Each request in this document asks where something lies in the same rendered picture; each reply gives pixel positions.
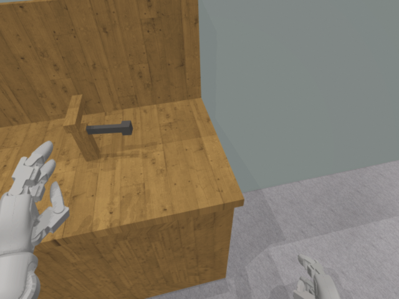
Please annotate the right robot hand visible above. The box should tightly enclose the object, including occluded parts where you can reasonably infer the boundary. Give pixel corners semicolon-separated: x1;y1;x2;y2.
293;254;341;299

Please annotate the left robot forearm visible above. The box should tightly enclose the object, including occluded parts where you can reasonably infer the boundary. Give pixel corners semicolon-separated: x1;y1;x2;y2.
0;252;41;299

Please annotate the counter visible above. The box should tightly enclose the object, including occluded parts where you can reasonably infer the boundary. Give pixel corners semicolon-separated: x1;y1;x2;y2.
0;0;244;299

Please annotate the left robot hand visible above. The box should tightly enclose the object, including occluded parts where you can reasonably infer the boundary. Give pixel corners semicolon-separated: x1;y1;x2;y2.
0;141;70;255

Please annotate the tap lever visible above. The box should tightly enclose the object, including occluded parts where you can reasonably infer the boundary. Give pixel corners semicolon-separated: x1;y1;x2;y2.
86;120;133;135

